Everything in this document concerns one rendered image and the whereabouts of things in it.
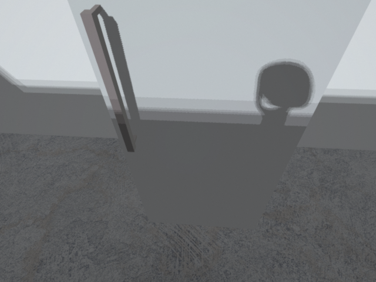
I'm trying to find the handle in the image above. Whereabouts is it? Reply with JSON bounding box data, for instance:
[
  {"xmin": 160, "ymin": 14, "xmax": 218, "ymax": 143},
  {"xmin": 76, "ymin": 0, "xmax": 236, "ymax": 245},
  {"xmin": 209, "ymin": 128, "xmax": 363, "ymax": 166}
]
[{"xmin": 80, "ymin": 5, "xmax": 137, "ymax": 152}]

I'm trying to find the fridge door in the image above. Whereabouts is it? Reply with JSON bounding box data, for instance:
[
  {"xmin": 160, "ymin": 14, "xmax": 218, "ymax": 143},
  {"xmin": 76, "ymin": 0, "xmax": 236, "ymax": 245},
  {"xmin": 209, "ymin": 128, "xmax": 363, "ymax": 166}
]
[{"xmin": 68, "ymin": 0, "xmax": 371, "ymax": 229}]

